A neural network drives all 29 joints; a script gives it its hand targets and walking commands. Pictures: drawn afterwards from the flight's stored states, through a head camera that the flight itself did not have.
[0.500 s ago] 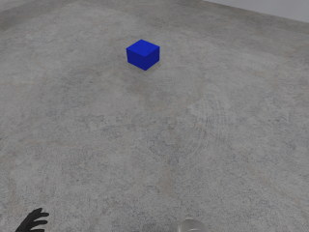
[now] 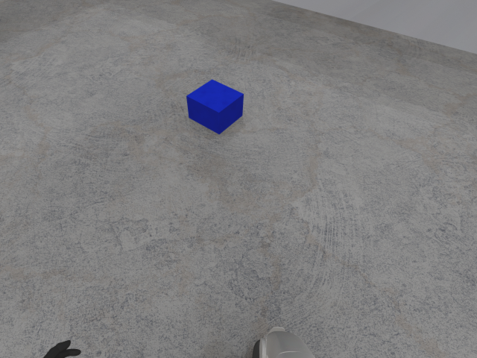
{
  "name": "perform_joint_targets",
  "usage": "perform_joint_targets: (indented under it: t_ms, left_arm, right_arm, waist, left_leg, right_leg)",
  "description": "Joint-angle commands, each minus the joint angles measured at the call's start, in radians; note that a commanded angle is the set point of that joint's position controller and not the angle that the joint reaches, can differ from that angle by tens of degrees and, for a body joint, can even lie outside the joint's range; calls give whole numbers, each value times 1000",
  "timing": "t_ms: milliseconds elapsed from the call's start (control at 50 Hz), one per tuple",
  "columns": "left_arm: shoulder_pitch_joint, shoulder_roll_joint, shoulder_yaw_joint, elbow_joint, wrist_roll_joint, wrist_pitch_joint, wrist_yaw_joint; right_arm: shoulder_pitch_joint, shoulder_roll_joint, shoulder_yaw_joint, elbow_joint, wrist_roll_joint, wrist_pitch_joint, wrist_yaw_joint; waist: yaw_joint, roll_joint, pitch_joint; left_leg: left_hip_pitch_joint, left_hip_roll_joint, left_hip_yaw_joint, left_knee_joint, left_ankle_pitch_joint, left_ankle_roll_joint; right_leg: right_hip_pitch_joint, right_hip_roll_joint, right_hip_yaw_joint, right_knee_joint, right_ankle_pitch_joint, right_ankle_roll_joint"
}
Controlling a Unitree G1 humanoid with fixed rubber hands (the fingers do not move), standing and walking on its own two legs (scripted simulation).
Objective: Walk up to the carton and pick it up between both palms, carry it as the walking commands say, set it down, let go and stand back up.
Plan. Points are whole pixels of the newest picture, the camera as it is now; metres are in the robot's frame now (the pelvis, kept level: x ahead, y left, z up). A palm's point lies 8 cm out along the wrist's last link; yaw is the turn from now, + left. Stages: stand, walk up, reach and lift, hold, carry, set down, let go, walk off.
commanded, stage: walk up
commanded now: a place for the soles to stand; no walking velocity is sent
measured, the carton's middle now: (215, 106) +1.61 +0.03 -0.66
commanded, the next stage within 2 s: none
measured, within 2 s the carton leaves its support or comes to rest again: neither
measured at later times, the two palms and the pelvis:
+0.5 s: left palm (46, 281) +0.29 +0.36 -0.10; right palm (373, 245) +0.33 -0.31 -0.08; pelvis +0.24 +0.03 +0.00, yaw +2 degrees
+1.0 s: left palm (74, 202) +0.49 +0.37 -0.11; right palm (340, 169) +0.55 -0.30 -0.09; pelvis +0.45 +0.03 -0.01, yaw +3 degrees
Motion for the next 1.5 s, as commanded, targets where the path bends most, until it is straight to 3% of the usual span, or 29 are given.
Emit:
perform_joint_targets:
  t_ms: [0, 160, 240, 260, 280, 300, 340, 400, 540, 560, 580, 620, 780, 820, 860, 900, 960, 1080, 1100, 1120, 1140, 1160, 1200, 1320, 1380, 1400, 1420, 1440, 1480]
  left_arm:
    - [258, 432, 133, -31, -16, -20, 42]
    - [5, 349, 109, -98, 13, -26, 43]
    - [-96, 252, 58, -122, 9, -9, 29]
    - [-104, 178, 33, -133, 12, -6, 29]
    - [-154, 125, 27, -172, 8, -9, 34]
    - [-197, 228, 55, -170, 11, -10, 43]
    - [-142, 280, 56, -137, 10, -23, 38]
    - [-76, 254, 50, -102, 8, -26, 37]
    - [134, 234, 100, -32, 6, -20, 14]
    - [258, 316, 138, -5, 10, -19, 25]
    - [305, 421, 155, -22, 4, -20, 39]
    - [208, 394, 131, -65, -15, -13, 47]
    - [-19, 343, 104, -118, 14, -7, 38]
    - [-75, 240, 61, -128, 14, 8, 34]
    - [-172, 146, 41, -191, 10, 9, 48]
    - [-144, 285, 69, -148, 14, -2, 43]
    - [-94, 253, 60, -115, 16, -17, 43]
    - [85, 208, 88, -62, 1, -20, 20]
    - [207, 249, 117, -20, 5, -19, 28]
    - [323, 358, 157, -8, 11, -15, 39]
    - [312, 422, 150, -43, -6, -16, 50]
    - [227, 397, 130, -66, -19, -8, 51]
    - [194, 346, 126, -73, -12, -10, 54]
    - [29, 347, 111, -116, 14, -6, 47]
    - [-49, 247, 66, -135, 12, 10, 39]
    - [-57, 172, 43, -147, 14, 14, 40]
    - [-110, 133, 38, -186, 7, 12, 50]
    - [-147, 251, 70, -169, 19, 12, 57]
    - [-77, 279, 73, -137, 15, -1, 47]
  right_arm:
    - [-160, -194, -43, -124, 17, -13, -1]
    - [-96, -208, -56, -32, 8, -12, 11]
    - [79, -210, -84, 39, -10, -25, 8]
    - [189, -280, -108, 77, -21, -27, -7]
    - [221, -393, -126, 49, -28, -31, -23]
    - [100, -394, -118, -12, -11, -35, -33]
    - [79, -330, -100, -18, 14, -36, -39]
    - [49, -274, -78, -47, 14, -36, -42]
    - [-120, -234, -49, -107, -2, -23, -11]
    - [-110, -176, -34, -122, 4, -24, -8]
    - [-105, -125, -23, -146, 17, -20, -7]
    - [-151, -228, -43, -105, 6, -11, -14]
    - [-11, -195, -66, -16, 2, -14, 5]
    - [164, -222, -94, 59, -11, -24, -9]
    - [185, -404, -126, 17, -29, -32, -39]
    - [37, -355, -104, -31, 7, -33, -48]
    - [75, -284, -84, -38, 4, -39, -53]
    - [-109, -269, -60, -103, -3, -23, -23]
    - [-97, -220, -44, -103, -5, -20, -21]
    - [-91, -142, -25, -130, 8, -22, -19]
    - [-115, -156, -31, -151, 21, -18, -23]
    - [-172, -244, -51, -119, 6, -6, -30]
    - [-125, -212, -45, -89, 13, -14, -27]
    - [-38, -195, -63, -36, 2, -5, -3]
    - [133, -212, -89, 34, -12, -22, -16]
    - [226, -281, -112, 57, -25, -27, -32]
    - [215, -390, -124, 14, -33, -34, -45]
    - [81, -387, -117, -37, -11, -34, -53]
    - [66, -332, -104, -40, -1, -32, -55]
  waist:
    - [180, -87, -228]
    - [62, -88, -26]
    - [-60, -28, -88]
    - [-122, 211, -121]
    - [-157, 472, -90]
    - [-134, 245, -35]
    - [-89, 111, -37]
    - [-39, 84, -24]
    - [134, 131, -102]
    - [203, -91, -171]
    - [201, -283, -197]
    - [145, -35, -108]
    - [23, -135, -38]
    - [-82, 27, -93]
    - [-137, 438, -21]
    - [-69, 138, 37]
    - [-47, 107, -5]
    - [105, 194, -46]
    - [167, 70, -124]
    - [229, -204, -163]
    - [191, -231, -187]
    - [156, -31, -102]
    - [129, 8, -82]
    - [50, -138, -1]
    - [-60, -18, -62]
    - [-121, 245, -78]
    - [-139, 461, -38]
    - [-108, 211, 20]
    - [-62, 140, 0]
  left_leg:
    - [-631, -34, -174, 566, 3, 33]
    - [-422, 104, -229, 233, -13, 11]
    - [28, 2, -95, -19, 199, 36]
    - [205, 64, -263, -140, -34, 87]
    - [248, 317, -806, -468, -456, 203]
    - [195, 409, -970, -538, -434, 292]
    - [261, 398, -778, -374, -9, 312]
    - [148, 375, -538, -297, 428, 295]
    - [-335, 201, -147, -78, 386, 160]
    - [-482, 99, -44, 268, 411, 100]
    - [-668, -56, -58, 517, 14, 48]
    - [-657, 7, -205, 583, 8, 44]
    - [-253, 57, -169, 123, 32, 24]
    - [96, -20, -117, -23, 115, 47]
    - [174, 369, -955, -544, -575, 233]
    - [116, 417, -850, -418, -247, 314]
    - [174, 369, -589, -280, 391, 301]
    - [-274, 232, -212, -142, 426, 182]
    - [-387, 170, -138, 96, 507, 142]
    - [-566, 36, -26, 482, 413, 66]
    - [-696, -67, -120, 571, -5, 35]
    - [-661, 0, -229, 611, -3, 31]
    - [-662, 51, -242, 577, 39, 46]
    - [-351, 72, -176, 212, 11, 12]
    - [53, -16, -104, 11, 146, 42]
    - [200, 90, -340, -147, -143, 106]
    - [189, 355, -896, -484, -545, 223]
    - [101, 427, -981, -501, -502, 302]
    - [167, 411, -790, -348, -120, 324]
  right_leg:
    - [714, -341, 749, -478, -421, -262]
    - [254, -344, 382, -461, -277, -280]
    - [-42, -179, 106, -204, -369, -156]
    - [-215, -70, -3, 95, -360, -101]
    - [-438, 91, -56, 448, -276, -30]
    - [-456, 51, 131, 518, -175, -13]
    - [-447, -36, 111, 491, -131, -2]
    - [-340, -57, 117, 372, -146, 14]
    - [448, 74, -31, -88, 75, -32]
    - [622, -24, 165, -201, -130, -85]
    - [676, -296, 673, -457, -425, -190]
    - [613, -326, 705, -463, -461, -280]
    - [100, -284, 318, -381, -374, -244]
    - [-131, -147, 123, -112, -450, -140]
    - [-529, 106, 54, 486, -269, -18]
    - [-443, -54, 142, 460, -148, -3]
    - [-394, -41, 109, 371, -184, 14]
    - [305, 63, -39, -70, 62, -23]
    - [532, 98, -14, -78, 26, -46]
    - [640, -119, 340, -284, -269, -116]
    - [666, -323, 800, -492, -420, -235]
    - [596, -325, 775, -457, -453, -283]
    - [544, -314, 644, -430, -273, -273]
    - [133, -284, 380, -412, -366, -271]
    - [-115, -147, 167, -134, -389, -158]
    - [-314, -43, 55, 185, -398, -94]
    - [-502, 111, 21, 479, -307, -28]
    - [-466, 25, 180, 517, -212, -14]
    - [-439, -38, 124, 462, -212, -2]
